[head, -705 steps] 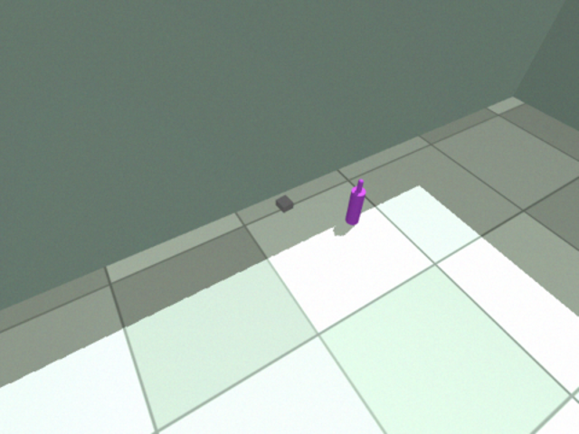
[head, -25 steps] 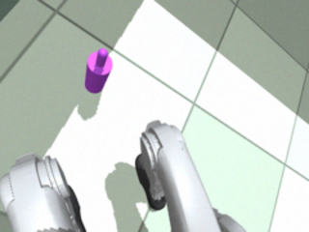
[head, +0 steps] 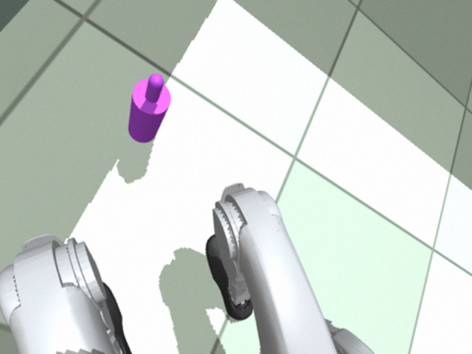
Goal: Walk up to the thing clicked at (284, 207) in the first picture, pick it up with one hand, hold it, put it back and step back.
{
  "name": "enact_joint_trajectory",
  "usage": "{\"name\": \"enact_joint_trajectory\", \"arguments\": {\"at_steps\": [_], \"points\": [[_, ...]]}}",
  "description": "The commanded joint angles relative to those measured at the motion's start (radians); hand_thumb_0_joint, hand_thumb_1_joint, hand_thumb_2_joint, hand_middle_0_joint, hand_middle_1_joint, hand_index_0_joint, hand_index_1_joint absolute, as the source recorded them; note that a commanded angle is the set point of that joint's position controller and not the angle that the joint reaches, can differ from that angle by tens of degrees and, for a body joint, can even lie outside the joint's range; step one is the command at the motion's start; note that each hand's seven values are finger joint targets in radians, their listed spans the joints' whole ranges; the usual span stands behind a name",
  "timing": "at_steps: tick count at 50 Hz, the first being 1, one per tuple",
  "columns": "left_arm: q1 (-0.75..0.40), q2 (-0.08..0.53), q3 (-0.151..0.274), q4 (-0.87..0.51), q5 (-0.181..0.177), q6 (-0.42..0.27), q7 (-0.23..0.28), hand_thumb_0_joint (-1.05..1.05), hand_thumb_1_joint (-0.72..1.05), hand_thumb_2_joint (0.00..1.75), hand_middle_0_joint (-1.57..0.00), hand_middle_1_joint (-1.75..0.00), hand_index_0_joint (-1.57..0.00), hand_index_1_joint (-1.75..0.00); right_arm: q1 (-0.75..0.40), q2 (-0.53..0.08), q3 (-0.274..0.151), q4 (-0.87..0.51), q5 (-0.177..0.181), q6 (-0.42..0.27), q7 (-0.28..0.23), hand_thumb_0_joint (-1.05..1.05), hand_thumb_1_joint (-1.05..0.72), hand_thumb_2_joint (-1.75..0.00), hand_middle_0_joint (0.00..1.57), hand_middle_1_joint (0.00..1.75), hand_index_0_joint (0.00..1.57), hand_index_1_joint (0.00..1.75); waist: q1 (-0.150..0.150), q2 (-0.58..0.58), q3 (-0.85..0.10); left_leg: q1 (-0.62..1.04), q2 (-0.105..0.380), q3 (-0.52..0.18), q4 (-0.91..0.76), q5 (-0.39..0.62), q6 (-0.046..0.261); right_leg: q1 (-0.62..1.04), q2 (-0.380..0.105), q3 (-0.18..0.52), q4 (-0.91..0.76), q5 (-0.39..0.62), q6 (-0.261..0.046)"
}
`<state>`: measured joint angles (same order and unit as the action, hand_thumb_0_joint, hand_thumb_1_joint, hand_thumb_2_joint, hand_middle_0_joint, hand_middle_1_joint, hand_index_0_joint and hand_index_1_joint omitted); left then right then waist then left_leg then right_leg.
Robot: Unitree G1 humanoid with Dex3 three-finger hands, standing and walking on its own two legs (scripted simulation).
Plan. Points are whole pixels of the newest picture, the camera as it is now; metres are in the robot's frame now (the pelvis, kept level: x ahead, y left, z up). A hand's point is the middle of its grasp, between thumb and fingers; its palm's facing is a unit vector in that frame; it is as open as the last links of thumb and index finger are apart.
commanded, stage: rise first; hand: left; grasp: from above
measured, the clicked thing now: out of the picture +0.46 +0.35 -0.31
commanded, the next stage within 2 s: none
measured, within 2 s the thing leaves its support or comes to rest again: neither
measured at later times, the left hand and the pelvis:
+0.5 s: hand out of the picture +0.42 +0.38 -0.20, palm faces -0.16 -0.41 -0.90, open 13.0 cm; pelvis +0.00 +0.00 +0.00, yaw +0 degrees
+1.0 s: hand out of the picture +0.42 +0.38 -0.19, palm faces -0.18 -0.41 -0.90, open 12.9 cm; pelvis +0.00 +0.00 +0.00, yaw +0 degrees
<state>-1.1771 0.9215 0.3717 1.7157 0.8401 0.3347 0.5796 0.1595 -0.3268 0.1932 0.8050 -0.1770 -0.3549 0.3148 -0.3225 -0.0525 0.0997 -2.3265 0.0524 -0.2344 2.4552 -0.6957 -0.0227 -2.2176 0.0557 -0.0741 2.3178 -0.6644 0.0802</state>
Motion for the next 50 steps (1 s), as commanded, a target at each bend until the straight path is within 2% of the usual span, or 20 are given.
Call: {"name": "enact_joint_trajectory", "arguments": {"at_steps": [1, 3, 6, 8, 14, 15, 16, 17, 19, 25, 26, 29, 33, 35, 38, 39, 40, 44, 45, 50], "points": [[-0.305, 0.275, -0.05, -0.19, 0.028, -0.023, 0.054, 0.0, -0.44, 0.89, -0.23, -0.88, -0.22, -0.9, 0.244, -0.29, -0.077, 0.022, 0.008, -0.009, 0.003, 0.0, -0.91, -0.9, 0.2, 0.3, 0.2, 0.3, -0.034, 0.472, -0.691, 0.551, 0.013, 0.133, -0.247, 0.205, 0.022, 0.323, 0.024, -0.143, -0.207, 0.22, -0.1], [-0.323, 0.294, -0.038, -0.197, 0.025, -0.024, 0.061, 0.0, -0.45, 0.9, -0.23, -0.87, -0.21, -0.89, 0.244, -0.291, -0.076, 0.023, 0.012, -0.008, 0.003, 0.0, -0.9, -0.9, 0.2, 0.3, 0.2, 0.3, -0.035, 0.469, -0.686, 0.535, 0.012, 0.13, -0.248, 0.203, 0.025, 0.323, 0.021, -0.143, -0.21, 0.222, -0.099], [-0.311, 0.271, -0.044, -0.183, 0.025, -0.022, 0.059, 0.0, -0.43, 0.88, -0.23, -0.88, -0.22, -0.9, 0.259, -0.293, -0.078, 0.025, 0.008, -0.009, 0.007, 0.0, -0.9, -0.9, 0.2, 0.3, 0.2, 0.3, -0.043, 0.455, -0.68, 0.544, 0.014, 0.132, -0.241, 0.218, 0.025, 0.327, 0.021, -0.144, -0.21, 0.235, -0.097], [-0.316, 0.3, -0.029, -0.191, 0.023, -0.021, 0.068, 0.0, -0.43, 0.88, -0.24, -0.88, -0.22, -0.89, 0.25, -0.298, -0.079, 0.026, 0.011, -0.01, 0.005, 0.0, -0.91, -0.9, 0.2, 0.3, 0.2, 0.3, -0.027, 0.482, -0.685, 0.55, 0.012, 0.133, -0.256, 0.199, 0.021, 0.327, 0.02, -0.143, -0.213, 0.216, -0.101], [-0.322, 0.278, -0.046, -0.201, 0.028, -0.015, 0.064, 0.0, -0.42, 0.88, -0.25, -0.86, -0.23, -0.88, 0.246, -0.295, -0.083, 0.031, 0.01, -0.01, 0.009, 0.0, -0.91, -0.9, 0.2, 0.3, 0.2, 0.3, -0.036, 0.491, -0.678, 0.555, 0.012, 0.132, -0.26, 0.191, 0.021, 0.304, 0.022, -0.144, -0.208, 0.211, -0.102], [-0.306, 0.295, -0.029, -0.203, 0.028, -0.016, 0.069, 0.0, -0.41, 0.87, -0.25, -0.88, -0.23, -0.89, 0.247, -0.302, -0.088, 0.03, 0.016, -0.008, 0.009, 0.0, -0.9, -0.9, 0.2, 0.3, 0.2, 0.3, -0.023, 0.48, -0.693, 0.555, 0.014, 0.129, -0.26, 0.195, 0.022, 0.314, 0.022, -0.148, -0.21, 0.214, -0.101], [-0.318, 0.274, -0.038, -0.197, 0.025, -0.013, 0.068, 0.0, -0.42, 0.87, -0.25, -0.87, -0.23, -0.88, 0.255, -0.291, -0.083, 0.028, 0.01, -0.007, 0.011, 0.0, -0.9, -0.9, 0.2, 0.3, 0.2, 0.3, -0.035, 0.48, -0.687, 0.545, 0.012, 0.134, -0.258, 0.202, 0.021, 0.328, 0.022, -0.141, -0.211, 0.222, -0.1], [-0.3, 0.283, -0.032, -0.2, 0.025, -0.011, 0.068, 0.0, -0.4, 0.86, -0.24, -0.88, -0.24, -0.89, 0.251, -0.292, -0.085, 0.026, 0.011, -0.006, 0.01, 0.0, -0.9, -0.9, 0.2, 0.3, 0.2, 0.3, -0.022, 0.469, -0.705, 0.543, 0.012, 0.137, -0.255, 0.204, 0.023, 0.34, 0.023, -0.139, -0.217, 0.224, -0.099], [-0.311, 0.284, -0.021, -0.199, 0.019, -0.01, 0.075, 0.0, -0.41, 0.86, -0.24, -0.88, -0.23, -0.89, 0.254, -0.292, -0.085, 0.027, 0.01, -0.006, 0.01, 0.0, -0.9, -0.9, 0.2, 0.3, 0.2, 0.3, -0.026, 0.475, -0.709, 0.539, 0.013, 0.138, -0.249, 0.212, 0.022, 0.343, 0.022, -0.136, -0.215, 0.234, -0.098], [-0.316, 0.258, -0.035, -0.179, 0.014, -0.009, 0.07, 0.0, -0.39, 0.85, -0.25, -0.88, -0.24, -0.89, 0.262, -0.296, -0.087, 0.036, 0.008, -0.006, 0.016, 0.0, -0.9, -0.9, 0.2, 0.3, 0.2, 0.3, -0.04, 0.484, -0.692, 0.57, 0.014, 0.126, -0.258, 0.237, 0.016, 0.314, 0.017, -0.148, -0.2, 0.249, -0.102], [-0.313, 0.274, -0.033, -0.172, 0.016, -0.01, 0.073, 0.0, -0.4, 0.86, -0.25, -0.88, -0.24, -0.89, 0.254, -0.301, -0.087, 0.033, 0.011, -0.006, 0.014, 0.0, -0.9, -0.9, 0.2, 0.3, 0.2, 0.3, -0.028, 0.483, -0.681, 0.551, 0.013, 0.13, -0.256, 0.218, 0.021, 0.313, 0.02, -0.144, -0.209, 0.237, -0.101], [-0.321, 0.278, -0.036, -0.178, 0.019, -0.014, 0.072, 0.0, -0.39, 0.85, -0.27, -0.87, -0.25, -0.88, 0.255, -0.297, -0.087, 0.039, 0.01, -0.008, 0.013, 0.0, -0.91, -0.9, 0.2, 0.3, 0.2, 0.3, -0.037, 0.458, -0.673, 0.523, 0.011, 0.136, -0.25, 0.185, 0.027, 0.324, 0.021, -0.14, -0.222, 0.212, -0.096], [-0.315, 0.267, -0.032, -0.174, 0.008, -0.012, 0.072, 0.0, -0.39, 0.85, -0.26, -0.87, -0.25, -0.88, 0.256, -0.298, -0.087, 0.031, 0.008, -0.007, 0.012, 0.0, -0.9, -0.9, 0.2, 0.3, 0.2, 0.3, -0.031, 0.471, -0.705, 0.55, 0.014, 0.136, -0.25, 0.217, 0.021, 0.346, 0.021, -0.138, -0.214, 0.238, -0.099], [-0.316, 0.285, -0.029, -0.202, 0.016, -0.012, 0.067, 0.0, -0.39, 0.85, -0.25, -0.89, -0.24, -0.89, 0.263, -0.294, -0.087, 0.035, 0.007, -0.006, 0.013, 0.0, -0.9, -0.9, 0.2, 0.3, 0.2, 0.3, -0.032, 0.472, -0.719, 0.556, 0.012, 0.136, -0.245, 0.242, 0.022, 0.347, 0.018, -0.139, -0.206, 0.257, -0.097], [-0.331, 0.289, -0.035, -0.192, 0.02, -0.012, 0.061, 0.0, -0.4, 0.85, -0.25, -0.89, -0.24, -0.89, 0.258, -0.297, -0.087, 0.032, 0.009, -0.004, 0.008, 0.0, -0.9, -0.9, 0.2, 0.3, 0.2, 0.3, -0.035, 0.459, -0.703, 0.528, 0.012, 0.138, -0.252, 0.207, 0.025, 0.351, 0.022, -0.134, -0.221, 0.231, -0.096], [-0.327, 0.28, -0.042, -0.188, 0.019, -0.013, 0.055, 0.0, -0.4, 0.85, -0.26, -0.87, -0.24, -0.88, 0.255, -0.291, -0.085, 0.036, 0.009, -0.005, 0.008, 0.0, -0.9, -0.9, 0.2, 0.3, 0.2, 0.3, -0.04, 0.462, -0.684, 0.53, 0.01, 0.137, -0.25, 0.201, 0.025, 0.326, 0.019, -0.137, -0.217, 0.221, -0.097], [-0.311, 0.281, -0.037, -0.188, 0.02, -0.014, 0.054, 0.0, -0.4, 0.86, -0.24, -0.89, -0.23, -0.89, 0.257, -0.295, -0.089, 0.037, 0.01, -0.006, 0.006, 0.0, -0.9, -0.9, 0.2, 0.3, 0.2, 0.3, -0.025, 0.467, -0.694, 0.54, 0.011, 0.136, -0.259, 0.196, 0.022, 0.334, 0.021, -0.14, -0.218, 0.212, -0.1], [-0.315, 0.256, -0.054, -0.177, 0.023, -0.014, 0.051, 0.0, -0.39, 0.84, -0.25, -0.88, -0.25, -0.89, 0.256, -0.287, -0.081, 0.033, 0.005, -0.003, 0.007, 0.0, -0.9, -0.9, 0.2, 0.3, 0.2, 0.3, -0.034, 0.474, -0.692, 0.534, 0.011, 0.139, -0.25, 0.219, 0.022, 0.34, 0.021, -0.136, -0.21, 0.236, -0.1], [-0.326, 0.281, -0.041, -0.198, 0.022, -0.017, 0.054, 0.0, -0.39, 0.85, -0.26, -0.88, -0.25, -0.88, 0.26, -0.295, -0.085, 0.037, 0.01, -0.005, 0.005, 0.0, -0.91, -0.9, 0.2, 0.3, 0.2, 0.3, -0.031, 0.46, -0.7, 0.534, 0.012, 0.135, -0.247, 0.216, 0.024, 0.341, 0.019, -0.138, -0.211, 0.236, -0.098], [-0.33, 0.286, -0.039, -0.185, 0.027, -0.02, 0.056, 0.0, -0.4, 0.85, -0.25, -0.88, -0.24, -0.89, 0.255, -0.296, -0.084, 0.037, 0.008, -0.006, 0.003, 0.0, -0.91, -0.9, 0.2, 0.3, 0.2, 0.3, -0.035, 0.464, -0.689, 0.531, 0.012, 0.134, -0.257, 0.192, 0.023, 0.324, 0.021, -0.142, -0.215, 0.211, -0.1]]}}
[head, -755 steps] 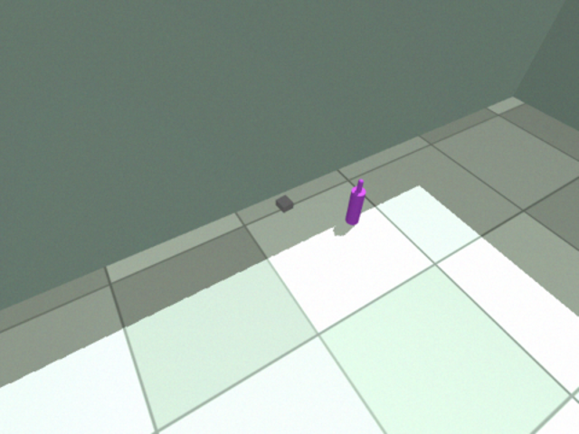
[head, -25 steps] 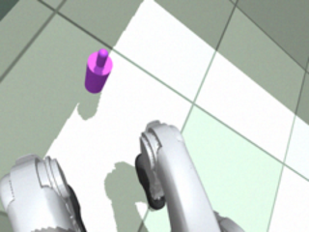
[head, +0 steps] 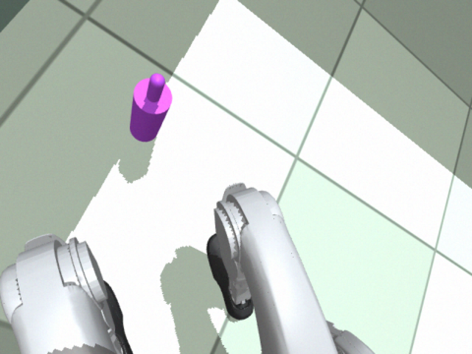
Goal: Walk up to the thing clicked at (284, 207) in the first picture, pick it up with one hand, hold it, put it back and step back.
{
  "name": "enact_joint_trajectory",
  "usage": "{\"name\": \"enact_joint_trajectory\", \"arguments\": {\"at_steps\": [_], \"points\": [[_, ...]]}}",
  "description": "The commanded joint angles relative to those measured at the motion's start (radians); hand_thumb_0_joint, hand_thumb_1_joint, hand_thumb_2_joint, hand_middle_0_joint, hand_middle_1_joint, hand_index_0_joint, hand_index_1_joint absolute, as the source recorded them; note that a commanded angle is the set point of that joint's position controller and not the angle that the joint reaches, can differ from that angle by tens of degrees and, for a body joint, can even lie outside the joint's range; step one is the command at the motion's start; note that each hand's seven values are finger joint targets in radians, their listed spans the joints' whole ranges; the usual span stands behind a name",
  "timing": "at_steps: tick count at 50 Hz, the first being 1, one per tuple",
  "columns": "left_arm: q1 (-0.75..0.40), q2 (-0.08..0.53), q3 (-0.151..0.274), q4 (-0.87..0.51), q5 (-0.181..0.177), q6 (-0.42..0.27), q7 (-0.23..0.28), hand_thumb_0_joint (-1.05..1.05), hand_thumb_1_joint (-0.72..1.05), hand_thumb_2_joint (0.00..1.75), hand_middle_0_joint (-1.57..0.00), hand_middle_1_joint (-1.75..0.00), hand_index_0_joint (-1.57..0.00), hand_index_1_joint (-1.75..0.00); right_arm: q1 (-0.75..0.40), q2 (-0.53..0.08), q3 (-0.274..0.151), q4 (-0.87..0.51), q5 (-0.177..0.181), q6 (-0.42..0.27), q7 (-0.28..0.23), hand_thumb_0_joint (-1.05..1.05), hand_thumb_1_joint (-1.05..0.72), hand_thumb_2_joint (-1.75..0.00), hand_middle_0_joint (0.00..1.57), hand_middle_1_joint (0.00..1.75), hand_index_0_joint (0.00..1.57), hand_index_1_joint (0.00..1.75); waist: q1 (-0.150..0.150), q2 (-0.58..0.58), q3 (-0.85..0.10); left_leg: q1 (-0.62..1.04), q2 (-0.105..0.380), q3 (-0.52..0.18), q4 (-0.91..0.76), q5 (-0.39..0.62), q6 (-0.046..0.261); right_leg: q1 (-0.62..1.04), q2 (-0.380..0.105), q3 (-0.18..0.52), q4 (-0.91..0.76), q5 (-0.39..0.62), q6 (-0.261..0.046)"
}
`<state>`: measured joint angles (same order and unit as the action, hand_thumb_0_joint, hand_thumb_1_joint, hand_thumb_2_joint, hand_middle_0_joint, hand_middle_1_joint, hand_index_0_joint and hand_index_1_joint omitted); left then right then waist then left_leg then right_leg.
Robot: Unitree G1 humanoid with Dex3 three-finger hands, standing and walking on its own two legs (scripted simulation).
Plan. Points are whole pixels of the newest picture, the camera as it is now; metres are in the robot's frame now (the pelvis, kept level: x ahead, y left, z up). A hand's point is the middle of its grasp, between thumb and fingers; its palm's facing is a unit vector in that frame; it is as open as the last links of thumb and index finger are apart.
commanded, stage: rise first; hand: left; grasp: from above
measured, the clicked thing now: out of the picture +0.47 +0.35 -0.31
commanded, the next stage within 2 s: approach in 1.14 s
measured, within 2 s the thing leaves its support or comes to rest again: neither
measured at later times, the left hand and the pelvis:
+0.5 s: hand out of the picture +0.42 +0.38 -0.20, palm faces -0.18 -0.41 -0.90, open 12.9 cm; pelvis +0.00 +0.00 +0.00, yaw +0 degrees
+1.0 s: hand out of the picture +0.43 +0.38 -0.19, palm faces -0.17 -0.41 -0.90, open 12.7 cm; pelvis +0.00 +0.00 +0.00, yaw +0 degrees
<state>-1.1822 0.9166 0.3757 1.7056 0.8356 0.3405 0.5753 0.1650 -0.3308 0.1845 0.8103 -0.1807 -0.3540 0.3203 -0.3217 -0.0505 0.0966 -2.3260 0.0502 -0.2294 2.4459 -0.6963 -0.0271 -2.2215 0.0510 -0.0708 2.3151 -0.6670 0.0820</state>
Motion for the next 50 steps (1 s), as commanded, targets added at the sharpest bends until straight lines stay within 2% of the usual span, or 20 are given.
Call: {"name": "enact_joint_trajectory", "arguments": {"at_steps": [1, 3, 5, 8, 9, 13, 15, 18, 20, 24, 26, 34, 35, 36, 38, 40, 44, 45, 46, 50], "points": [[-0.316, 0.293, -0.038, -0.167, 0.032, -0.028, 0.063, 0.0, -0.38, 0.83, -0.26, -0.87, -0.26, -0.88, 0.246, -0.291, -0.076, 0.031, 0.014, -0.007, -0.003, 0.0, -0.91, -0.9, 0.2, 0.3, 0.2, 0.3, -0.032, 0.462, -0.678, 0.53, 0.013, 0.127, -0.252, 0.184, 0.027, 0.322, 0.024, -0.148, -0.209, 0.204, -0.103], [-0.304, 0.262, -0.054, -0.162, 0.03, -0.028, 0.055, 0.0, -0.38, 0.84, -0.26, -0.88, -0.25, -0.89, 0.256, -0.289, -0.077, 0.032, 0.01, -0.009, 0.0, 0.0, -0.9, -0.9, 0.2, 0.3, 0.2, 0.3, -0.04, 0.453, -0.67, 0.532, 0.012, 0.129, -0.252, 0.188, 0.027, 0.328, 0.026, -0.148, -0.213, 0.207, -0.102], [-0.306, 0.29, -0.037, -0.173, 0.024, -0.026, 0.06, 0.0, -0.36, 0.82, -0.27, -0.87, -0.27, -0.88, 0.251, -0.293, -0.074, 0.024, 0.011, -0.009, 0.0, 0.0, -0.9, -0.9, 0.2, 0.3, 0.2, 0.3, -0.032, 0.447, -0.684, 0.532, 0.014, 0.129, -0.244, 0.197, 0.029, 0.332, 0.024, -0.146, -0.213, 0.215, -0.1], [-0.311, 0.292, -0.037, -0.158, 0.025, -0.025, 0.066, 0.0, -0.36, 0.82, -0.28, -0.85, -0.27, -0.86, 0.255, -0.297, -0.069, 0.028, 0.008, -0.01, 0.001, 0.0, -0.9, -0.9, 0.2, 0.3, 0.2, 0.3, -0.047, 0.448, -0.678, 0.536, 0.014, 0.127, -0.242, 0.218, 0.028, 0.339, 0.022, -0.146, -0.211, 0.238, -0.098], [-0.308, 0.3, -0.033, -0.157, 0.024, -0.026, 0.069, 0.0, -0.36, 0.82, -0.28, -0.86, -0.27, -0.86, 0.255, -0.3, -0.073, 0.028, 0.01, -0.01, 0.0, 0.0, -0.9, -0.9, 0.2, 0.3, 0.2, 0.3, -0.037, 0.453, -0.681, 0.526, 0.016, 0.13, -0.243, 0.205, 0.029, 0.345, 0.025, -0.144, -0.217, 0.228, -0.097], [-0.316, 0.29, -0.035, -0.148, 0.023, -0.029, 0.065, 0.0, -0.39, 0.84, -0.25, -0.88, -0.24, -0.89, 0.255, -0.291, -0.069, 0.027, 0.007, -0.01, -0.001, 0.0, -0.9, -0.9, 0.2, 0.3, 0.2, 0.3, -0.038, 0.455, -0.679, 0.528, 0.014, 0.127, -0.24, 0.203, 0.027, 0.338, 0.023, -0.147, -0.212, 0.223, -0.099], [-0.305, 0.278, -0.055, -0.141, 0.024, -0.028, 0.058, 0.0, -0.41, 0.86, -0.24, -0.9, -0.23, -0.9, 0.248, -0.291, -0.064, 0.025, 0.004, -0.012, -0.001, 0.0, -0.9, -0.9, 0.2, 0.3, 0.2, 0.3, -0.044, 0.443, -0.665, 0.514, 0.013, 0.129, -0.235, 0.205, 0.03, 0.342, 0.026, -0.144, -0.214, 0.227, -0.097], [-0.321, 0.306, -0.041, -0.154, 0.028, -0.032, 0.062, 0.0, -0.37, 0.83, -0.27, -0.87, -0.26, -0.88, 0.25, -0.299, -0.068, 0.022, 0.009, -0.011, -0.003, 0.0, -0.91, -0.9, 0.2, 0.3, 0.2, 0.3, -0.04, 0.457, -0.681, 0.524, 0.014, 0.127, -0.236, 0.213, 0.028, 0.35, 0.024, -0.145, -0.211, 0.235, -0.097], [-0.301, 0.29, -0.052, -0.148, 0.03, -0.031, 0.053, 0.0, -0.38, 0.83, -0.26, -0.87, -0.26, -0.88, 0.256, -0.295, -0.067, 0.027, 0.006, -0.01, -0.001, 0.0, -0.9, -0.9, 0.2, 0.3, 0.2, 0.3, -0.047, 0.438, -0.669, 0.52, 0.012, 0.127, -0.233, 0.22, 0.03, 0.348, 0.024, -0.148, -0.211, 0.241, -0.096], [-0.314, 0.321, -0.039, -0.173, 0.032, -0.031, 0.056, 0.0, -0.36, 0.81, -0.27, -0.86, -0.27, -0.87, 0.248, -0.304, -0.072, 0.026, 0.01, -0.012, -0.003, 0.0, -0.91, -0.9, 0.2, 0.3, 0.2, 0.3, -0.034, 0.454, -0.678, 0.529, 0.014, 0.128, -0.242, 0.194, 0.03, 0.345, 0.026, -0.146, -0.215, 0.215, -0.098], [-0.305, 0.288, -0.049, -0.16, 0.032, -0.029, 0.054, 0.0, -0.37, 0.82, -0.27, -0.86, -0.27, -0.86, 0.25, -0.299, -0.075, 0.026, 0.009, -0.012, -0.004, 0.0, -0.91, -0.9, 0.2, 0.3, 0.2, 0.3, -0.038, 0.463, -0.676, 0.539, 0.015, 0.129, -0.245, 0.182, 0.027, 0.338, 0.028, -0.146, -0.217, 0.206, -0.101], [-0.281, 0.268, -0.046, -0.163, 0.029, -0.03, 0.062, 0.0, -0.36, 0.82, -0.28, -0.85, -0.27, -0.86, 0.251, -0.3, -0.082, 0.033, 0.016, -0.014, 0.004, 0.0, -0.9, -0.9, 0.2, 0.3, 0.2, 0.3, -0.031, 0.467, -0.655, 0.542, 0.013, 0.116, -0.266, 0.174, 0.023, 0.304, 0.022, -0.155, -0.205, 0.2, -0.104], [-0.294, 0.251, -0.054, -0.168, 0.029, -0.029, 0.061, 0.0, -0.36, 0.82, -0.28, -0.85, -0.27, -0.86, 0.255, -0.296, -0.081, 0.027, 0.013, -0.013, 0.006, 0.0, -0.9, -0.9, 0.2, 0.3, 0.2, 0.3, -0.045, 0.471, -0.656, 0.548, 0.014, 0.119, -0.256, 0.186, 0.024, 0.299, 0.023, -0.153, -0.205, 0.211, -0.103], [-0.29, 0.254, -0.054, -0.158, 0.023, -0.028, 0.062, 0.0, -0.35, 0.8, -0.28, -0.86, -0.28, -0.86, 0.253, -0.299, -0.083, 0.032, 0.013, -0.013, 0.006, 0.0, -0.9, -0.9, 0.2, 0.3, 0.2, 0.3, -0.038, 0.457, -0.661, 0.541, 0.014, 0.121, -0.254, 0.177, 0.026, 0.305, 0.024, -0.151, -0.213, 0.204, -0.102], [-0.303, 0.247, -0.061, -0.153, 0.019, -0.028, 0.064, 0.0, -0.36, 0.82, -0.27, -0.87, -0.26, -0.87, 0.261, -0.298, -0.08, 0.034, 0.009, -0.015, 0.006, 0.0, -0.9, -0.9, 0.2, 0.3, 0.2, 0.3, -0.051, 0.455, -0.658, 0.539, 0.014, 0.126, -0.247, 0.188, 0.027, 0.316, 0.025, -0.146, -0.217, 0.215, -0.1], [-0.292, 0.279, -0.033, -0.16, 0.018, -0.027, 0.075, 0.0, -0.34, 0.8, -0.29, -0.84, -0.28, -0.85, 0.262, -0.302, -0.082, 0.035, 0.012, -0.016, 0.007, 0.0, -0.9, -0.9, 0.2, 0.3, 0.2, 0.3, -0.03, 0.449, -0.683, 0.541, 0.014, 0.123, -0.251, 0.199, 0.028, 0.333, 0.023, -0.147, -0.215, 0.223, -0.099], [-0.296, 0.275, -0.026, -0.173, 0.013, -0.021, 0.073, 0.0, -0.35, 0.81, -0.28, -0.85, -0.27, -0.86, 0.26, -0.3, -0.087, 0.032, 0.016, -0.013, 0.011, 0.0, -0.9, -0.9, 0.2, 0.3, 0.2, 0.3, -0.024, 0.473, -0.69, 0.566, 0.015, 0.118, -0.263, 0.207, 0.021, 0.311, 0.02, -0.151, -0.204, 0.224, -0.103], [-0.313, 0.263, -0.036, -0.174, 0.014, -0.019, 0.07, 0.0, -0.35, 0.81, -0.27, -0.85, -0.27, -0.86, 0.269, -0.298, -0.083, 0.03, 0.012, -0.011, 0.013, 0.0, -0.9, -0.9, 0.2, 0.3, 0.2, 0.3, -0.042, 0.487, -0.695, 0.578, 0.015, 0.123, -0.251, 0.239, 0.019, 0.323, 0.019, -0.148, -0.2, 0.256, -0.102], [-0.3, 0.259, -0.043, -0.148, 0.011, -0.018, 0.069, 0.0, -0.34, 0.8, -0.27, -0.87, -0.27, -0.87, 0.258, -0.3, -0.079, 0.024, 0.009, -0.01, 0.01, 0.0, -0.9, -0.9, 0.2, 0.3, 0.2, 0.3, -0.028, 0.473, -0.693, 0.549, 0.016, 0.13, -0.253, 0.225, 0.022, 0.346, 0.027, -0.142, -0.207, 0.245, -0.103], [-0.282, 0.264, -0.047, -0.155, 0.024, -0.02, 0.058, 0.0, -0.37, 0.82, -0.26, -0.87, -0.26, -0.87, 0.258, -0.291, -0.083, 0.035, 0.01, -0.009, 0.009, 0.0, -0.91, -0.9, 0.2, 0.3, 0.2, 0.3, -0.031, 0.446, -0.678, 0.518, 0.01, 0.134, -0.242, 0.209, 0.03, 0.337, 0.023, -0.138, -0.215, 0.231, -0.098]]}}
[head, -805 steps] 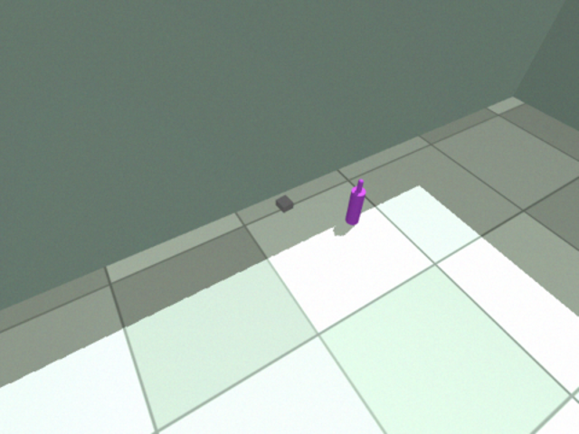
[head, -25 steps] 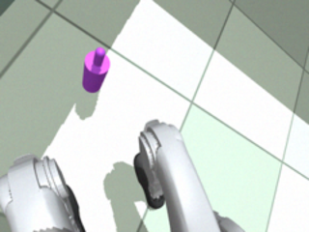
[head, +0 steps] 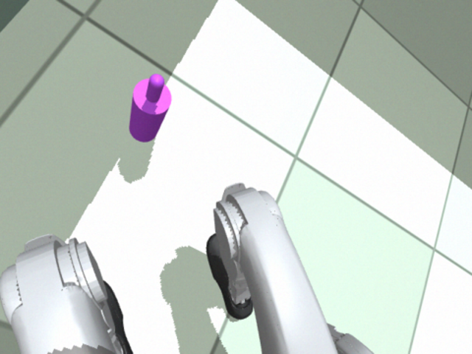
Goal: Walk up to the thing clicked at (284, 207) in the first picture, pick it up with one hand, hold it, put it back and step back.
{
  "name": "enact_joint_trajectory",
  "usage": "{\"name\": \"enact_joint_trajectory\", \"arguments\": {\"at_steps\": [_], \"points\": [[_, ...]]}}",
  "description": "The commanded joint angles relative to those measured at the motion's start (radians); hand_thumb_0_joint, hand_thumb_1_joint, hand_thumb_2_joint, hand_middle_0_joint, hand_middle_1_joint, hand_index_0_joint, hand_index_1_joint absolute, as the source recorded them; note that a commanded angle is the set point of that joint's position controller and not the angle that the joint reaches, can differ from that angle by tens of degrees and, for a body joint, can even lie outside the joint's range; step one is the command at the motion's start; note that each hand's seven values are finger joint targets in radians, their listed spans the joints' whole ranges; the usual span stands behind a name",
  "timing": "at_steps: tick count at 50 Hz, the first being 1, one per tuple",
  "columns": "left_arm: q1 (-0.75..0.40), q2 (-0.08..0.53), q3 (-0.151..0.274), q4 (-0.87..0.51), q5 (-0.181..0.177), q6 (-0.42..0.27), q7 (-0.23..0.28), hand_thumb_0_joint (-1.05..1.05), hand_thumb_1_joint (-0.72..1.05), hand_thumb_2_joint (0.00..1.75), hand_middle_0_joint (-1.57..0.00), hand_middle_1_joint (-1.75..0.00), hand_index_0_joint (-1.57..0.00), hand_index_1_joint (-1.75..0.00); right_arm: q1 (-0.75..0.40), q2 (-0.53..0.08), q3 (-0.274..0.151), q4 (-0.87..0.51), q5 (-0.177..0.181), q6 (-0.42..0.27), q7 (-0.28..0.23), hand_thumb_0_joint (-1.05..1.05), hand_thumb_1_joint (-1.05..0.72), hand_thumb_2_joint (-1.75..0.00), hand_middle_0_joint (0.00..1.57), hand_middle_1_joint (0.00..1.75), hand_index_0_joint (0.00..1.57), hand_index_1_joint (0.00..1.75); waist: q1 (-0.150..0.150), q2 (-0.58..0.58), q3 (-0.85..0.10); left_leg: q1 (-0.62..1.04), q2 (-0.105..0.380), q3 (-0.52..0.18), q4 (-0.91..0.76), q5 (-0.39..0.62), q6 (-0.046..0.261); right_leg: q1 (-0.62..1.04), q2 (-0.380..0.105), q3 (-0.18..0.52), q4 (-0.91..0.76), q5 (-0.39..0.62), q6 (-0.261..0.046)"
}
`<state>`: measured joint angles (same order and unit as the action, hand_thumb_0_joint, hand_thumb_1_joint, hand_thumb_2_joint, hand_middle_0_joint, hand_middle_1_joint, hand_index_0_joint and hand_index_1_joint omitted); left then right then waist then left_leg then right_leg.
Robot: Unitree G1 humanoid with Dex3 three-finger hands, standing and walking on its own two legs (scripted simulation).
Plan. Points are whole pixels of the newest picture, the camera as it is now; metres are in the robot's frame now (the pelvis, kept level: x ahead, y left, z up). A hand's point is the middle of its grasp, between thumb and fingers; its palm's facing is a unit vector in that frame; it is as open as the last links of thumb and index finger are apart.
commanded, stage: rise first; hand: left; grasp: from above
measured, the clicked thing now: out of the picture +0.46 +0.35 -0.31
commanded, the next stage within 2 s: approach in 0.14 s
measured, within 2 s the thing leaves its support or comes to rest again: neither
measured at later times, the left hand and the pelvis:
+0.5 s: hand out of the picture +0.44 +0.36 -0.20, palm faces -0.20 -0.38 -0.90, open 12.9 cm; pelvis +0.00 +0.00 +0.00, yaw +0 degrees
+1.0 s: hand out of the picture +0.45 +0.33 -0.23, palm faces -0.20 -0.39 -0.90, open 13.3 cm; pelvis +0.00 +0.00 +0.00, yaw -2 degrees
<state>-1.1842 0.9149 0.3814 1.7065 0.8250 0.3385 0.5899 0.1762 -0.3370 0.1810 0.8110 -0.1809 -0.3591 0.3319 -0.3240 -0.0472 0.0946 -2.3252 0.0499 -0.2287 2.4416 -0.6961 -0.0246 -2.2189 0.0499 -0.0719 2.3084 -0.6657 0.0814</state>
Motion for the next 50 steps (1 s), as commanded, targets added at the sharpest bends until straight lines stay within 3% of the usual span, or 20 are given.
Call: {"name": "enact_joint_trajectory", "arguments": {"at_steps": [1, 14, 21, 23, 31, 33, 37, 43, 44, 48, 50], "points": [[-0.286, 0.257, -0.055, -0.164, 0.034, -0.019, 0.039, 0.0, -0.37, 0.82, -0.26, -0.88, -0.25, -0.88, 0.257, -0.289, -0.081, 0.036, 0.01, -0.005, -0.001, 0.0, -0.9, -0.9, 0.2, 0.3, 0.2, 0.3, -0.037, 0.448, -0.681, 0.531, 0.011, 0.132, -0.238, 0.222, 0.026, 0.34, 0.024, -0.141, -0.205, 0.24, -0.098], [-0.295, 0.272, -0.055, -0.147, 0.028, -0.04, 0.036, 0.0, -0.35, 0.86, -0.28, -0.87, -0.27, -0.88, 0.254, -0.292, -0.077, 0.035, 0.007, -0.008, -0.013, 0.0, -0.9, -0.89, 0.2, 0.3, 0.2, 0.3, -0.033, 0.435, -0.68, 0.52, 0.012, 0.132, -0.239, 0.205, 0.025, 0.35, 0.027, -0.14, -0.208, 0.223, -0.098], [-0.374, 0.146, -0.146, -0.101, 0.021, -0.045, 0.031, 0.0, -0.33, 0.84, -0.3, -0.85, -0.29, -0.86, 0.267, -0.305, -0.076, 0.054, -0.001, -0.013, -0.012, 0.0, -0.9, -0.89, 0.2, 0.3, 0.2, 0.3, -0.101, 0.432, -0.628, 0.541, 0.013, 0.108, -0.242, 0.175, 0.021, 0.309, 0.027, -0.162, -0.213, 0.209, -0.099], [-0.395, 0.113, -0.16, -0.089, 0.019, -0.04, 0.044, 0.0, -0.4, 0.88, -0.26, -0.86, -0.25, -0.88, 0.272, -0.307, -0.078, 0.058, -0.004, -0.015, -0.011, 0.0, -0.9, -0.9, 0.2, 0.3, 0.2, 0.3, -0.113, 0.452, -0.62, 0.562, 0.012, 0.104, -0.256, 0.156, 0.016, 0.295, 0.028, -0.166, -0.217, 0.196, -0.103], [-0.313, 0.244, -0.071, 0.019, 0.036, -0.006, 0.132, 0.0, -0.43, 0.98, -0.24, -0.92, -0.22, -0.95, 0.247, -0.322, -0.041, 0.02, -0.009, -0.002, 0.006, 0.0, -0.9, -0.9, 0.2, 0.3, 0.2, 0.3, -0.081, 0.429, -0.607, 0.5, 0.014, 0.112, -0.254, 0.21, 0.026, 0.374, 0.03, -0.156, -0.218, 0.253, -0.097], [-0.322, 0.262, -0.074, 0.013, 0.042, -0.011, 0.134, 0.0, -0.43, 0.97, -0.24, -0.93, -0.22, -0.95, 0.244, -0.322, -0.031, 0.014, -0.015, -0.001, 0.008, 0.0, -0.9, -0.9, 0.2, 0.3, 0.2, 0.3, -0.104, 0.412, -0.591, 0.493, 0.015, 0.114, -0.248, 0.203, 0.031, 0.375, 0.031, -0.155, -0.224, 0.247, -0.092], [-0.309, 0.31, -0.047, 0.013, 0.027, -0.022, 0.155, 0.0, -0.45, 0.92, -0.22, -0.9, -0.2, -0.92, 0.236, -0.333, -0.021, 0.004, -0.022, -0.008, 0.013, 0.0, -0.9, -0.9, 0.2, 0.3, 0.2, 0.3, -0.108, 0.388, -0.593, 0.475, 0.019, 0.114, -0.234, 0.189, 0.038, 0.42, 0.033, -0.153, -0.241, 0.242, -0.083], [-0.321, 0.313, -0.061, -0.015, -0.002, -0.039, 0.136, 0.0, -0.45, 0.92, -0.22, -0.91, -0.2, -0.93, 0.239, -0.333, -0.009, -0.002, -0.029, -0.011, 0.013, 0.0, -0.9, -0.9, 0.2, 0.3, 0.2, 0.3, -0.123, 0.427, -0.598, 0.483, 0.025, 0.111, -0.233, 0.182, 0.03, 0.438, 0.037, -0.156, -0.242, 0.233, -0.083], [-0.314, 0.328, -0.048, -0.007, -0.005, -0.043, 0.139, 0.0, -0.44, 0.96, -0.23, -0.92, -0.2, -0.94, 0.24, -0.34, -0.011, 0.004, -0.025, -0.013, 0.011, 0.0, -0.9, -0.9, 0.2, 0.3, 0.2, 0.3, -0.12, 0.419, -0.596, 0.481, 0.026, 0.106, -0.228, 0.177, 0.032, 0.438, 0.036, -0.159, -0.247, 0.23, -0.081], [-0.329, 0.303, -0.068, -0.019, -0.007, -0.043, 0.132, 0.0, -0.42, 0.95, -0.22, -0.95, -0.21, -0.96, 0.261, -0.34, -0.006, 0.007, -0.029, -0.013, 0.015, 0.0, -0.9, -0.9, 0.2, 0.3, 0.2, 0.3, -0.14, 0.447, -0.6, 0.52, 0.028, 0.101, -0.223, 0.21, 0.024, 0.429, 0.036, -0.172, -0.235, 0.264, -0.084], [-0.325, 0.296, -0.072, -0.007, -0.009, -0.045, 0.135, 0.0, -0.48, 0.94, -0.21, -0.84, -0.17, -0.88, 0.265, -0.344, -0.006, 0.012, -0.029, -0.014, 0.015, 0.0, -0.9, -0.9, 0.2, 0.3, 0.2, 0.3, -0.14, 0.455, -0.595, 0.524, 0.029, 0.096, -0.227, 0.222, 0.019, 0.431, 0.035, -0.178, -0.229, 0.277, -0.088]]}}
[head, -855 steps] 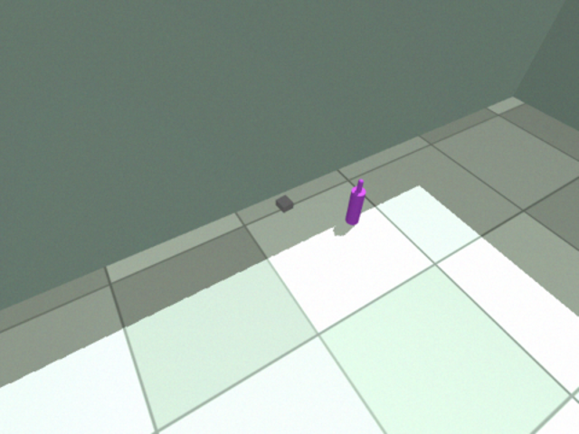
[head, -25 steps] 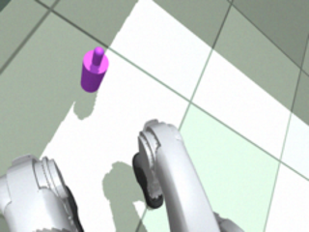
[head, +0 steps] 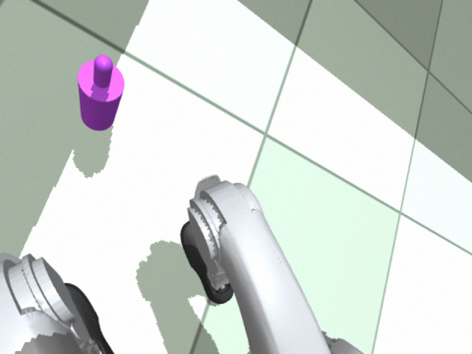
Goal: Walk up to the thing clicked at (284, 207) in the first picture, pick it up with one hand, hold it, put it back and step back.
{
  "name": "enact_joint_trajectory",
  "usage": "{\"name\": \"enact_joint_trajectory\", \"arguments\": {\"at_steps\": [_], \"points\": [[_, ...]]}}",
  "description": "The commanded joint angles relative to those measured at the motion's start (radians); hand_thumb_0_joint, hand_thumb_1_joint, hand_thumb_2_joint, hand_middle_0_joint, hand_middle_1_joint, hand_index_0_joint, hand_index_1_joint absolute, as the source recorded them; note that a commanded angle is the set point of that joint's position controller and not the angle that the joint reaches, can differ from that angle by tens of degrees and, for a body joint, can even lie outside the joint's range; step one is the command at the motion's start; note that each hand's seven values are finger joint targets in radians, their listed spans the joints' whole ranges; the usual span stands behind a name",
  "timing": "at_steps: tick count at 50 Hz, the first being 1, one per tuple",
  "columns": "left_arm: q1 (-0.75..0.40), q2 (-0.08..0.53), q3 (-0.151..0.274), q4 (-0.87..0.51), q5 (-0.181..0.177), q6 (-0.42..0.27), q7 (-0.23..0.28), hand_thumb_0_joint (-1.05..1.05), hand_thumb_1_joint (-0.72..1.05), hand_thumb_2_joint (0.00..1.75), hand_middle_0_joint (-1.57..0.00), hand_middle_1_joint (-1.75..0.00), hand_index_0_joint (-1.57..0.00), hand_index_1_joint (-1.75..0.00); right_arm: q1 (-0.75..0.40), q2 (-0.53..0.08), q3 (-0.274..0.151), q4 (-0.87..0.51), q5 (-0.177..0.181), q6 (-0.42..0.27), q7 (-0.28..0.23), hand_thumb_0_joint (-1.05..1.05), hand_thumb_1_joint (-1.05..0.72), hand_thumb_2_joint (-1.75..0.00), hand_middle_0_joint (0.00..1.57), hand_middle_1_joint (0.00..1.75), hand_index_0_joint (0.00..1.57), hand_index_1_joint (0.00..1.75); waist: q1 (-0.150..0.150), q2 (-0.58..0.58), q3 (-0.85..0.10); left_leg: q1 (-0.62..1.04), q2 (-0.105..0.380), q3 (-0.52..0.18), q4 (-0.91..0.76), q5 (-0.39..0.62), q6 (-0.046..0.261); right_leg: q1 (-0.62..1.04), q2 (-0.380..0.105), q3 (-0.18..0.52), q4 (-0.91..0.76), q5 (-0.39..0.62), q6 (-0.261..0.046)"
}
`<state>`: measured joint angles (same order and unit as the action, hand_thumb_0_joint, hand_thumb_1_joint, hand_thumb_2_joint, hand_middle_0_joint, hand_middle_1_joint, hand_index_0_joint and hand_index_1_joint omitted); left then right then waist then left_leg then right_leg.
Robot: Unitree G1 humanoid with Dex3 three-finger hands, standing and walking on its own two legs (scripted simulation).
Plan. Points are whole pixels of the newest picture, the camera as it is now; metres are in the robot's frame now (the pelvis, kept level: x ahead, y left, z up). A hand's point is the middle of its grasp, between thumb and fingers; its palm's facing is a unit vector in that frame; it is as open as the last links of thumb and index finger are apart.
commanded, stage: rest palm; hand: left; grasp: from above
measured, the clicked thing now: out of the picture +0.46 +0.37 -0.31
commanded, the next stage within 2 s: close in 1.24 s
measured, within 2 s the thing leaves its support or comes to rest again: neither
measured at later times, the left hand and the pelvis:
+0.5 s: hand out of the picture +0.44 +0.34 -0.26, palm faces -0.19 -0.41 -0.89, open 13.3 cm; pelvis +0.00 +0.01 +0.00, yaw -1 degrees
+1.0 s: hand out of the picture +0.45 +0.34 -0.27, palm faces -0.18 -0.41 -0.90, open 12.9 cm; pelvis +0.00 +0.01 +0.00, yaw -3 degrees
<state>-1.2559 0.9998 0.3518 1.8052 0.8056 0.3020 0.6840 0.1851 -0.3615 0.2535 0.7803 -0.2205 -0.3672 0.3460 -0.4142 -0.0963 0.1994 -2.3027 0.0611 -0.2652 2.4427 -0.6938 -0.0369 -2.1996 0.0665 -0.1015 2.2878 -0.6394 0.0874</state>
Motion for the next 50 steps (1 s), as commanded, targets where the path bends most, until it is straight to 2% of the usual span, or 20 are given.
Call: {"name": "enact_joint_trajectory", "arguments": {"at_steps": [1, 4, 8, 10, 11, 13, 15, 16, 20, 24, 26, 29, 32, 33, 38, 44, 46, 48, 49, 50], "points": [[-0.247, 0.213, -0.048, -0.095, 0.02, -0.011, 0.039, 0.0, -0.47, 0.93, -0.2, -0.87, -0.17, -0.9, 0.255, -0.323, -0.078, 0.048, 0.012, -0.006, 0.003, 0.0, -0.9, -0.9, 0.2, 0.3, 0.2, 0.3, -0.052, 0.516, -0.686, 0.498, 0.018, 0.129, -0.235, 0.21, 0.031, 0.402, 0.019, -0.153, -0.206, 0.24, -0.096], [-0.258, 0.186, -0.078, -0.102, 0.016, -0.021, 0.025, 0.0, -0.46, 0.93, -0.2, -0.87, -0.17, -0.9, 0.242, -0.323, -0.072, 0.035, 0.009, -0.011, 0.002, 0.0, -0.9, -0.9, 0.2, 0.3, 0.2, 0.3, -0.07, 0.493, -0.658, 0.498, 0.016, 0.125, -0.223, 0.198, 0.033, 0.391, 0.024, -0.154, -0.205, 0.236, -0.097], [-0.228, 0.197, -0.077, -0.052, 0.032, -0.026, 0.043, 0.0, -0.44, 0.91, -0.21, -0.88, -0.19, -0.91, 0.263, -0.329, -0.057, 0.051, 0.008, -0.013, 0.009, 0.0, -0.9, -0.9, 0.2, 0.3, 0.2, 0.3, -0.076, 0.508, -0.634, 0.524, 0.018, 0.111, -0.227, 0.223, 0.029, 0.389, 0.021, -0.169, -0.197, 0.257, -0.1], [-0.239, 0.204, -0.076, -0.056, 0.026, -0.032, 0.058, 0.0, -0.43, 0.91, -0.21, -0.88, -0.19, -0.9, 0.248, -0.331, -0.051, 0.046, 0.005, -0.019, 0.009, 0.0, -0.9, -0.9, 0.2, 0.3, 0.2, 0.3, -0.086, 0.499, -0.618, 0.522, 0.016, 0.106, -0.233, 0.203, 0.029, 0.395, 0.018, -0.17, -0.197, 0.247, -0.098], [-0.274, 0.227, -0.062, -0.087, 0.027, -0.04, 0.071, 0.0, -0.42, 0.9, -0.21, -0.89, -0.19, -0.91, 0.23, -0.348, -0.056, 0.022, 0.006, -0.021, 0.01, 0.0, -0.9, -0.9, 0.2, 0.3, 0.2, 0.3, -0.08, 0.512, -0.62, 0.526, 0.02, 0.102, -0.234, 0.196, 0.03, 0.39, 0.019, -0.172, -0.203, 0.242, -0.098], [-0.242, 0.232, -0.059, -0.043, 0.025, -0.036, 0.081, 0.0, -0.42, 0.89, -0.21, -0.89, -0.2, -0.9, 0.235, -0.348, -0.051, 0.039, 0.0, -0.02, 0.011, 0.0, -0.9, -0.9, 0.2, 0.3, 0.2, 0.3, -0.089, 0.49, -0.596, 0.503, 0.018, 0.102, -0.229, 0.166, 0.032, 0.392, 0.021, -0.173, -0.209, 0.218, -0.096], [-0.246, 0.22, -0.063, -0.031, 0.017, -0.036, 0.092, 0.0, -0.42, 0.91, -0.21, -0.88, -0.19, -0.9, 0.233, -0.337, -0.035, 0.032, -0.007, -0.023, 0.015, 0.0, -0.9, -0.9, 0.2, 0.3, 0.2, 0.3, -0.099, 0.497, -0.599, 0.513, 0.019, 0.102, -0.221, 0.192, 0.03, 0.408, 0.016, -0.173, -0.203, 0.244, -0.093], [-0.255, 0.238, -0.054, -0.042, 0.005, -0.04, 0.098, 0.0, -0.41, 0.9, -0.22, -0.9, -0.2, -0.91, 0.224, -0.351, -0.035, 0.026, -0.006, -0.024, 0.014, 0.0, -0.9, -0.9, 0.2, 0.3, 0.2, 0.3, -0.096, 0.492, -0.6, 0.512, 0.022, 0.096, -0.221, 0.19, 0.029, 0.412, 0.017, -0.175, -0.203, 0.247, -0.092], [-0.256, 0.245, -0.069, -0.03, 0.009, -0.035, 0.104, 0.0, -0.41, 0.9, -0.23, -0.86, -0.21, -0.89, 0.21, -0.358, -0.021, 0.006, -0.007, -0.024, 0.017, 0.0, -0.9, -0.9, 0.2, 0.3, 0.2, 0.3, -0.108, 0.522, -0.581, 0.541, 0.026, 0.079, -0.229, 0.202, 0.022, 0.397, 0.012, -0.186, -0.189, 0.256, -0.093], [-0.268, 0.259, -0.072, -0.041, -0.003, -0.032, 0.118, 0.0, -0.38, 0.85, -0.24, -0.85, -0.22, -0.87, 0.195, -0.37, -0.008, -0.001, -0.009, -0.027, 0.022, 0.0, -0.9, -0.9, 0.2, 0.3, 0.2, 0.3, -0.112, 0.54, -0.56, 0.547, 0.029, 0.071, -0.229, 0.206, 0.019, 0.401, 0.008, -0.192, -0.186, 0.265, -0.09], [-0.269, 0.259, -0.084, -0.052, -0.01, -0.027, 0.114, 0.0, -0.38, 0.86, -0.24, -0.86, -0.22, -0.88, 0.185, -0.366, -0.001, -0.005, -0.014, -0.027, 0.024, 0.0, -0.9, -0.9, 0.2, 0.3, 0.2, 0.3, -0.118, 0.521, -0.546, 0.529, 0.026, 0.075, -0.218, 0.188, 0.023, 0.395, 0.009, -0.19, -0.191, 0.257, -0.085], [-0.258, 0.279, -0.068, -0.033, -0.017, -0.023, 0.121, 0.0, -0.38, 0.85, -0.24, -0.84, -0.23, -0.86, 0.194, -0.38, 0.0, -0.006, -0.01, -0.024, 0.024, 0.0, -0.9, -0.9, 0.2, 0.3, 0.2, 0.3, -0.116, 0.531, -0.546, 0.533, 0.03, 0.068, -0.229, 0.186, 0.019, 0.411, 0.01, -0.194, -0.195, 0.256, -0.086], [-0.264, 0.277, -0.076, -0.039, -0.024, -0.017, 0.112, 0.0, -0.38, 0.85, -0.24, -0.84, -0.22, -0.86, 0.185, -0.38, 0.009, -0.02, -0.007, -0.024, 0.026, 0.0, -0.9, -0.9, 0.2, 0.3, 0.2, 0.3, -0.123, 0.525, -0.533, 0.537, 0.031, 0.053, -0.234, 0.183, 0.017, 0.397, 0.008, -0.204, -0.185, 0.255, -0.084], [-0.271, 0.265, -0.091, -0.058, -0.032, -0.016, 0.105, 0.0, -0.37, 0.84, -0.25, -0.83, -0.24, -0.85, 0.18, -0.375, 0.015, -0.033, -0.01, -0.023, 0.028, 0.0, -0.9, -0.9, 0.2, 0.3, 0.2, 0.3, -0.132, 0.528, -0.533, 0.541, 0.031, 0.056, -0.225, 0.193, 0.018, 0.396, 0.009, -0.201, -0.184, 0.265, -0.083], [-0.258, 0.294, -0.087, -0.055, -0.028, -0.012, 0.103, 0.0, -0.34, 0.82, -0.28, -0.81, -0.26, -0.83, 0.192, -0.388, 0.016, -0.024, -0.008, -0.021, 0.027, 0.0, -0.9, -0.9, 0.2, 0.3, 0.2, 0.3, -0.131, 0.515, -0.525, 0.513, 0.029, 0.06, -0.22, 0.181, 0.024, 0.41, 0.015, -0.199, -0.199, 0.258, -0.081], [-0.264, 0.289, -0.096, -0.072, -0.038, -0.01, 0.099, 0.0, -0.31, 0.81, -0.3, -0.78, -0.28, -0.81, 0.19, -0.392, 0.025, -0.051, -0.006, -0.013, 0.026, 0.0, -0.9, -0.9, 0.2, 0.3, 0.2, 0.3, -0.136, 0.538, -0.527, 0.537, 0.035, 0.048, -0.229, 0.2, 0.017, 0.423, 0.015, -0.206, -0.195, 0.27, -0.083], [-0.27, 0.297, -0.105, -0.068, -0.029, -0.012, 0.095, 0.0, -0.32, 0.8, -0.29, -0.81, -0.27, -0.83, 0.186, -0.39, 0.024, -0.042, -0.008, -0.017, 0.022, 0.0, -0.9, -0.9, 0.2, 0.3, 0.2, 0.3, -0.144, 0.529, -0.516, 0.522, 0.031, 0.054, -0.227, 0.177, 0.019, 0.42, 0.016, -0.205, -0.202, 0.257, -0.081], [-0.254, 0.294, -0.102, -0.073, -0.032, -0.009, 0.098, 0.0, -0.3, 0.8, -0.3, -0.8, -0.28, -0.82, 0.191, -0.397, 0.027, -0.059, -0.007, -0.015, 0.024, 0.0, -0.9, -0.9, 0.2, 0.3, 0.2, 0.3, -0.141, 0.526, -0.534, 0.536, 0.035, 0.053, -0.223, 0.206, 0.02, 0.436, 0.02, -0.206, -0.205, 0.277, -0.082], [-0.264, 0.299, -0.104, -0.089, -0.037, -0.009, 0.098, 0.0, -0.31, 0.8, -0.3, -0.78, -0.28, -0.8, 0.185, -0.392, 0.031, -0.058, -0.007, -0.014, 0.023, 0.0, -0.9, -0.9, 0.2, 0.3, 0.2, 0.3, -0.139, 0.526, -0.537, 0.54, 0.035, 0.053, -0.218, 0.215, 0.019, 0.434, 0.018, -0.203, -0.203, 0.287, -0.081], [-0.286, 0.332, -0.089, -0.124, -0.039, -0.017, 0.097, 0.0, -0.3, 0.79, -0.3, -0.79, -0.28, -0.81, 0.18, -0.395, 0.028, -0.05, -0.009, -0.016, 0.021, 0.0, -0.9, -0.9, 0.2, 0.3, 0.2, 0.3, -0.136, 0.548, -0.531, 0.534, 0.034, 0.06, -0.222, 0.208, 0.019, 0.434, 0.018, -0.199, -0.202, 0.283, -0.081]]}}
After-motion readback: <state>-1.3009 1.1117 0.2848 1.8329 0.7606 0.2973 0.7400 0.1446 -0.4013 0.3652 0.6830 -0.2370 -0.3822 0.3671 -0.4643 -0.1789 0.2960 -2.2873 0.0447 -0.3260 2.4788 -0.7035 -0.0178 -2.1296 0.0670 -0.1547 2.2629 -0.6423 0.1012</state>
